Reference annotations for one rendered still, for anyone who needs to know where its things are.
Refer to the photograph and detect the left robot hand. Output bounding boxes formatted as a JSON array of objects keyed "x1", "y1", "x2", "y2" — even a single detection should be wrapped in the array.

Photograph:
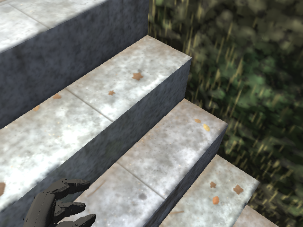
[{"x1": 23, "y1": 178, "x2": 97, "y2": 227}]

